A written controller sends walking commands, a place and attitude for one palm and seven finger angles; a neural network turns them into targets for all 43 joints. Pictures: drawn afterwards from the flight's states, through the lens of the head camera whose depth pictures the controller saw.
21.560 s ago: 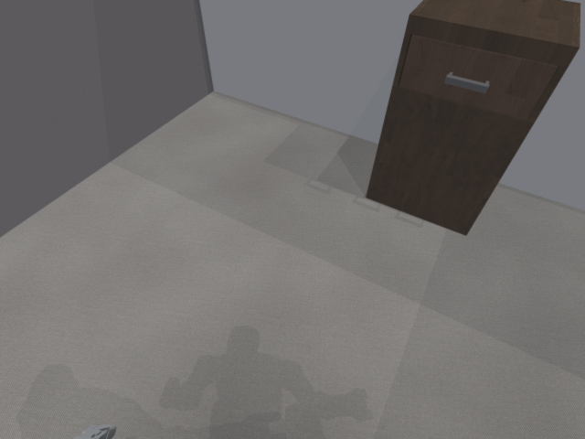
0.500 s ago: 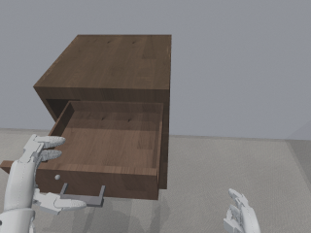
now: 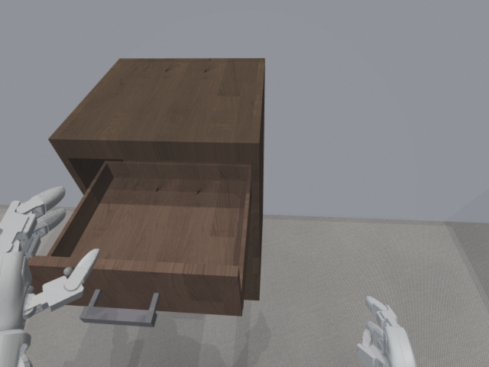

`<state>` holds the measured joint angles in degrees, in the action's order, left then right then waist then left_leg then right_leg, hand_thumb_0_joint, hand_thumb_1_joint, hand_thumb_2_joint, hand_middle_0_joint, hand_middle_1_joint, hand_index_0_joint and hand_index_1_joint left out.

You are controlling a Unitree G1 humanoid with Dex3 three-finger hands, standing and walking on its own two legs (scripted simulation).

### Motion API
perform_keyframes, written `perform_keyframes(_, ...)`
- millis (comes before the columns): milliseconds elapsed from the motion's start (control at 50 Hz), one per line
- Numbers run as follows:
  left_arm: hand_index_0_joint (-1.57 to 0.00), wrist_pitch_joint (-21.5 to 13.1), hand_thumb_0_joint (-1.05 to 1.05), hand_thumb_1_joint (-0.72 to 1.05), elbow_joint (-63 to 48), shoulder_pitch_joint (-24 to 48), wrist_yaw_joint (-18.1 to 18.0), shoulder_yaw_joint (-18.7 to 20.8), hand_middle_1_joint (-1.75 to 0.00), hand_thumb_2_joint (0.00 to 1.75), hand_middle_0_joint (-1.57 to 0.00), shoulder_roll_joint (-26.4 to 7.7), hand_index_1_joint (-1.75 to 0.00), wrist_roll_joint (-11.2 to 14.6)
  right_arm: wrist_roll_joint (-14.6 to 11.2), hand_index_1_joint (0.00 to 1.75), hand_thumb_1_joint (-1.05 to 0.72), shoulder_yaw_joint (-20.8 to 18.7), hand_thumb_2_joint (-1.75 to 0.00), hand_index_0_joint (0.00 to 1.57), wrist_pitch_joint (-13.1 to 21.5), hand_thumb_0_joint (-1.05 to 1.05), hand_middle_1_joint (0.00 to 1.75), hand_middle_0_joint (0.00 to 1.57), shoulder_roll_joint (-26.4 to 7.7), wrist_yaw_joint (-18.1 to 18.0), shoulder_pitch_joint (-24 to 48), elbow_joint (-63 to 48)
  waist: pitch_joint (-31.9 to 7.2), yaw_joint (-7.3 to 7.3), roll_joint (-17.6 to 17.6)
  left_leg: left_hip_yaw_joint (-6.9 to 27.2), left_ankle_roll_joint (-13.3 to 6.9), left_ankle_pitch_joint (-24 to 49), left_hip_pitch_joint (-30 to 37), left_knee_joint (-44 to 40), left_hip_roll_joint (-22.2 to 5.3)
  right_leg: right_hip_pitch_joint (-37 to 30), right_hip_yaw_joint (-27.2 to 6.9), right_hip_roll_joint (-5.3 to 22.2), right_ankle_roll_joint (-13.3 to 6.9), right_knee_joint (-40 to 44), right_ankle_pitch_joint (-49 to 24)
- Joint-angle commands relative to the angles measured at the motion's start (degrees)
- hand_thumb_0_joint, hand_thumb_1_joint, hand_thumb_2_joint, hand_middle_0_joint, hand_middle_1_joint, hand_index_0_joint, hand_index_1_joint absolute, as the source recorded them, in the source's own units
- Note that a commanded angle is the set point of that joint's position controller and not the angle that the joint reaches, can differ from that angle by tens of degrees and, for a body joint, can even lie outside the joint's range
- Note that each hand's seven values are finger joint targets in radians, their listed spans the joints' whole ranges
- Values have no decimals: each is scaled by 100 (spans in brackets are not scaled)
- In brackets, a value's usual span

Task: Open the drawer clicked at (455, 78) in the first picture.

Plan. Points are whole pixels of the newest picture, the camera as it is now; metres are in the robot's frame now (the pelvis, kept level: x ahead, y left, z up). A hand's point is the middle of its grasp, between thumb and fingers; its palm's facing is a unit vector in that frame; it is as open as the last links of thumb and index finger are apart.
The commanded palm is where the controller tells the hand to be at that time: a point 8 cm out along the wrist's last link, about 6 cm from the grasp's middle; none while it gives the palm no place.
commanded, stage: draw the hand back to the body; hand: left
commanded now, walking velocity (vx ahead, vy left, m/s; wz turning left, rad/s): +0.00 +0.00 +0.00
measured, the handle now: (122, 306) +0.23 +0.27 -0.08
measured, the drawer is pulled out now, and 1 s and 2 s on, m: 0.29 0.29 0.29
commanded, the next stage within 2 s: step back with the hand held close in 0.32 s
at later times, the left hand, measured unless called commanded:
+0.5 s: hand (55, 272) +0.17 +0.24 +0.17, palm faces +0.43 -0.80 -0.42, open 7.5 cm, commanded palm +0.12 +0.28 +0.18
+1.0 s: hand (27, 311) +0.13 +0.25 +0.16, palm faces +0.36 -0.79 -0.49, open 7.4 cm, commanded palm +0.07 +0.29 +0.18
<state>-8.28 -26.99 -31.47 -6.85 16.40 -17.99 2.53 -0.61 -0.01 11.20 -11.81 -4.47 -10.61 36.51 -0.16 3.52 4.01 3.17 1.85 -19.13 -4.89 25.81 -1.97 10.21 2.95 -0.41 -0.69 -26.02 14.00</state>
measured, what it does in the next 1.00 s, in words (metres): shifts its weight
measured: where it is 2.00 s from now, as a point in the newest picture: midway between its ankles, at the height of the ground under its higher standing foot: outside the picture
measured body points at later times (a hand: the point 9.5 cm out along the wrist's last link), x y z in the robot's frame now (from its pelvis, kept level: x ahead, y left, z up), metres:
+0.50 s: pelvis -0.01 +0.00 +0.00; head -0.02 -0.02 +0.45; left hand +0.14 +0.28 +0.19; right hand +0.18 -0.21 -0.08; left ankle -0.05 +0.14 -0.74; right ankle +0.00 -0.11 -0.74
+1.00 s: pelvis -0.06 +0.01 -0.01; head -0.03 +0.02 +0.44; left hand +0.10 +0.29 +0.19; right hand +0.13 -0.21 -0.08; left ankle -0.05 +0.14 -0.74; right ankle +0.00 -0.11 -0.74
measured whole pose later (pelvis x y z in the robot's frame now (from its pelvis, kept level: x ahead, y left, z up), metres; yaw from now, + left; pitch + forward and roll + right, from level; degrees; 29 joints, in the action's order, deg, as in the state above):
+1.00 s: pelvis -0.06 +0.01 -0.01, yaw +1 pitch +2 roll +0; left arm -13.3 -35.4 -36.5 -8.2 22.7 -22.7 1.9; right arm -0.5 -0.2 4.9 -10.6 -3.8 -9.5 31.8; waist 1.6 0.2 -1.2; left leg 3.0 0.7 -16.1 -17.8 32.0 0.6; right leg 22.1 2.5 2.1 0.5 -30.3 10.1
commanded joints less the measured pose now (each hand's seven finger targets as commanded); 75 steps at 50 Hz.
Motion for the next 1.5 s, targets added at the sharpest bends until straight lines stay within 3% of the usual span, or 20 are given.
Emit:
perform_keyframes(0, -21, -390, 0, 73, -1257, 318, -110, 720, -41, 82, -21, -967, -41, 20, 4, 30, -90, -125, -90, 20, 376, 0, 30, 20, -434, -59, 733, -1000, -410, -1, -171, -432, -235, 1669, -451, -328, 54, -523, 57, 225, 44, 307, -1201)
perform_keyframes(100, -20, -362, 0, 90, -1138, 275, -87, 683, -30, 90, -20, -903, -30, 38, -1, 30, -90, -123, -90, 20, 353, 0, 30, 20, -439, -39, 751, -980, -396, -6, -245, -418, -227, 1665, -488, -328, 45, -524, 59, 223, 50, 289, -1197)
perform_keyframes(180, -20, -362, 0, 90, -1197, 337, -85, 664, -30, 90, -20, -911, -30, 20, -3, 30, -90, -103, -90, 20, 348, 0, 30, 20, -436, -31, 758, -983, -343, -4, 8, -405, -205, 1598, -491, -351, 57, -481, 60, 214, 26, 295, -1074)
perform_keyframes(400, -20, -358, 0, 90, -1210, 384, -108, 660, -30, 90, -20, -921, -30, 25, -3, 30, -90, -105, -90, 20, 366, 0, 30, 20, -436, -26, 766, -975, -312, -9, -55, -366, -206, 1498, -515, -374, 56, -462, 43, 217, 25, 327, -950)
perform_keyframes(420, -20, -746, 0, 90, -1833, 1565, -168, 1638, -30, 90, -20, -1819, -30, 64, -53, 30, -90, -26, -90, 20, 231, 0, 30, 20, -610, 24, 479, -1218, 374, -244, 293, -212, -289, 985, -1032, -325, 27, 14, -425, 455, 12, 600, -1024)
perform_keyframes(440, -20, -763, 0, 90, -1255, 872, -133, 1418, -30, 90, -20, -1419, -30, -7, -13, 30, -90, -91, -90, 20, 117, 0, 30, 20, -538, -4, 513, -1042, 230, -262, -445, -108, -308, 850, -966, -227, 13, 31, -522, 525, -14, 694, -1024)
perform_keyframes(460, -20, -730, 0, 90, -942, 367, -57, 1090, -30, 90, -20, -1020, -30, -32, -14, 30, -90, -127, -90, 20, 2, 0, 30, 20, -608, 21, 557, -1077, 67, -299, -782, -153, -342, 841, -859, -94, 49, 94, -544, 568, 0, 732, -951)
perform_keyframes(560, -20, -791, 0, 90, -1337, -355, -51, 978, -30, 90, -20, -957, -30, -45, -9, 30, -90, -212, -90, 20, -248, 0, 30, 20, -692, 62, 683, -1228, -703, -311, -206, -131, -344, 1631, -906, -187, -71, -335, -344, 613, 13, 298, -1624)
perform_keyframes(720, -20, -801, 0, 90, -1915, -629, -168, 1343, -30, 90, -20, -1354, -30, -30, -18, 30, -90, -324, -90, 20, -433, 0, 30, 20, -672, -12, 705, -1383, -1064, -308, -19, 45, -247, 2720, -1257, -173, -213, -645, -161, 506, 49, -256, -2351)
perform_keyframes(920, -20, -844, 0, 90, -1994, -592, -263, 1328, -30, 90, -20, -1277, -30, -63, 22, 30, -90, -330, -90, 20, -300, 0, 30, 20, -682, -26, 614, -1372, -702, -319, 169, 258, -409, 1224, -2267, -329, -413, -430, -315, 491, 62, -584, -1330)
perform_keyframes(1060, -20, -885, 0, 90, -1918, -290, -383, 1141, -30, 90, -20, -1200, -30, -99, 49, 30, -90, -299, -90, 20, -275, 0, 30, 20, -692, -21, 405, -1265, -461, -404, -701, 57, -345, -601, -1881, 514, 104, 889, -1138, 998, -202, 759, 817)
perform_keyframes(1120, -20, -875, 0, 90, -2088, -177, -451, 1182, -30, 90, -20, -1323, -30, -123, 65, 30, -90, -272, -90, 20, -292, 0, 30, 20, -738, -62, 476, -1237, -385, -393, -358, 142, -341, -723, -1569, 298, 7, 1377, -956, 916, -177, 777, 1367)
perform_keyframes(1200, -20, -806, 0, 90, -2100, -373, -563, 1131, -30, 90, -20, -1103, -30, -255, 148, 30, -90, -266, -90, 20, -233, 0, 30, 20, -727, -126, 489, -1351, -349, -405, 579, 860, -633, -606, -3315, -914, -717, -254, -226, 74, 138, -893, 345)
perform_keyframes(1240, -20, -831, 0, 90, -2279, -444, -537, 1206, -30, 90, -20, -1189, -30, -205, 164, 30, -90, -290, -90, 20, -157, 0, 30, 20, -679, -128, 462, -1342, -765, -370, 440, 751, -609, 935, -3088, -455, -770, -534, -245, 75, 141, -1186, -800)
perform_keyframes(1300, -20, -972, 0, 90, -2152, -509, -403, 1337, -30, 90, -20, -1220, -30, -173, 129, 30, -90, -302, -90, 20, -46, 0, 30, 20, -678, -41, 505, -1313, -585, -327, 526, 712, -658, 159, -3603, -407, -771, -675, -465, 237, 82, -1263, -669)
perform_keyframes(1340, -20, -980, 0, 90, -2177, -513, -394, 1367, -30, 90, -20, -1275, -30, -93, 86, 30, -90, -329, -90, 20, -53, 0, 30, 20, -642, -15, 403, -1189, -961, -372, -154, 424, -462, 809, -2887, 253, -441, -352, -897, 530, -74, -742, -1390)
perform_keyframes(1400, -20, -1001, 0, 90, -2099, -471, -365, 1336, -30, 90, -20, -1366, -30, -15, 13, 30, -90, -406, -90, 20, -119, 0, 30, 20, -607, 90, 352, -1032, -1044, -399, -1244, -148, -171, -385, -1810, 1826, 353, 975, -2032, 1714, -666, 876, -88)
perform_keyframes(1420, -20, -958, 0, 90, -2031, -519, -395, 1370, -30, 90, -20, -1390, -30, -2, 23, 30, -90, -427, -90, 20, -183, 0, 30, 20, -628, 89, 396, -957, -1045, -374, -1314, -138, -151, -551, -1493, 2394, 407, 1350, -2156, 1945, -859, 1147, 103)
perform_keyframes(1460, -20, -874, 0, 90, -2054, -470, -410, 1388, -30, 90, -20, -1352, -30, -43, 82, 30, -90, -264, -90, 20, -310, 0, 30, 20, -436, 67, 548, -989, -800, -403, -1484, -28, -203, -648, -1418, 1765, 186, 1401, -1526, 1743, -705, 839, -265)
perform_keyframes(1480, -20, -829, 0, 90, -1986, -524, -401, 1385, -30, 90, -20, -1330, -30, -49, 82, 30, -90, -235, -90, 20, -361, 0, 30, 20, -452, 35, 555, -975, -634, -453, -1197, -109, -226, -323, -1250, 835, 152, 1486, -1216, 1414, -471, 579, -214)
